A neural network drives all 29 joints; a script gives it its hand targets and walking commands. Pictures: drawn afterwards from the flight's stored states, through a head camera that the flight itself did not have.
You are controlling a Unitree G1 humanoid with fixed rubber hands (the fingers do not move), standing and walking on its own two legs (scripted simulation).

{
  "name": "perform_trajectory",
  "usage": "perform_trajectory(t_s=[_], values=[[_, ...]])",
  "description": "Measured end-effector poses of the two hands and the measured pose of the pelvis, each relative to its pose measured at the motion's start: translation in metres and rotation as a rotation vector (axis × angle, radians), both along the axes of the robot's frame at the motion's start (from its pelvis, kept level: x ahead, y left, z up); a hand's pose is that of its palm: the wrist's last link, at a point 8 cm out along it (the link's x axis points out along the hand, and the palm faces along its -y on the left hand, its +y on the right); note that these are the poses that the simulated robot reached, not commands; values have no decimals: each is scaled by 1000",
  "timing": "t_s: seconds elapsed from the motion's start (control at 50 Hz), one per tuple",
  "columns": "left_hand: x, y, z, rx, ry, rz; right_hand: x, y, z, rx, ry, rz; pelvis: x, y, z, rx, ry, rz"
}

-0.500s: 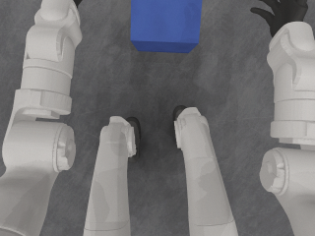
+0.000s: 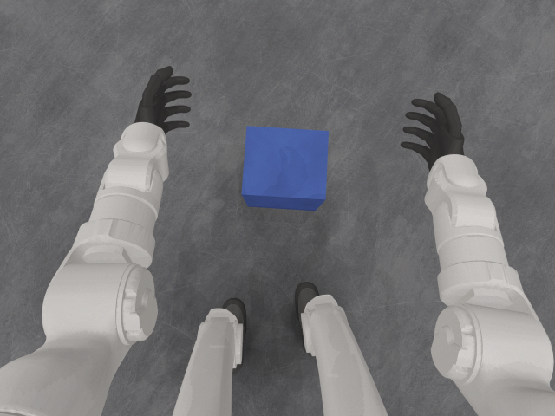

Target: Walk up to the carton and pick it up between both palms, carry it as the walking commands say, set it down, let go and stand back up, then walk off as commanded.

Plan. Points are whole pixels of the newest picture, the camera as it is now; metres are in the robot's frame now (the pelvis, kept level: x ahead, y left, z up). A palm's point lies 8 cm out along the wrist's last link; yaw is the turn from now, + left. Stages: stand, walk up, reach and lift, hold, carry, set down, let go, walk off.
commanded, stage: let go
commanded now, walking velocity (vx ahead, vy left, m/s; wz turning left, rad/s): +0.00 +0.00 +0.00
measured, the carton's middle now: (284, 172) +0.55 -0.06 -0.56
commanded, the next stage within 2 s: stand in 1.20 s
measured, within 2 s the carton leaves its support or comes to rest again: neither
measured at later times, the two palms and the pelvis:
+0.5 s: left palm (76, 220) +0.38 +0.20 -0.02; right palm (488, 226) +0.33 -0.25 -0.01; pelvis +0.09 +0.00 +0.09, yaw -1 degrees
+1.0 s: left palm out of the picture +0.23 +0.27 +0.05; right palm (486, 334) +0.23 -0.20 +0.03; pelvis +0.08 +0.03 +0.11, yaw -1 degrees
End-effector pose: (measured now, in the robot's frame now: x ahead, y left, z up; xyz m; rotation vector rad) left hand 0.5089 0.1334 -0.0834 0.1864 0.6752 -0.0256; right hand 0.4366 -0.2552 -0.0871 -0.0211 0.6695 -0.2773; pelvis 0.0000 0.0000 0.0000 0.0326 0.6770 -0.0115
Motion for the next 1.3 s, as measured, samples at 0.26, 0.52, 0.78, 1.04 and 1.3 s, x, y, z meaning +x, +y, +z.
perform_trajectory(t_s=[0.26, 0.52, 0.78, 1.04, 1.3], values=[[-81, 27, 13, 74, 104, 73, -54, 1, 19, -37, 166, 186, 56, -8, 50, 4, -46, -1], [-138, 68, 70, 55, 104, 56, -112, 11, 86, -51, 151, 180, 92, -3, 90, -22, -226, -3], [-244, 123, 115, 60, 136, 74, -201, 49, 121, -43, 183, 221, 93, 28, 112, -44, -556, -6], [-281, 127, 132, 69, 161, 102, -203, 47, 118, -1, 147, 232, 78, 23, 109, -46, -800, -7], [-285, 84, 109, 85, 181, 111, -203, -6, 115, -110, 191, 183, 86, -12, 105, -37, -766, 7]])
